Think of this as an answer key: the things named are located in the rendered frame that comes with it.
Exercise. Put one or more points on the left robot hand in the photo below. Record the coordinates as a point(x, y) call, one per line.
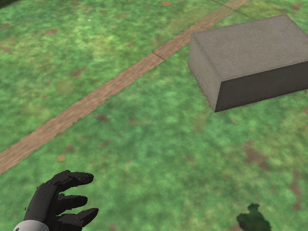
point(47, 204)

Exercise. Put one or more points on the left robot forearm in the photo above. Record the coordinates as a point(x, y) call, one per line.
point(31, 225)

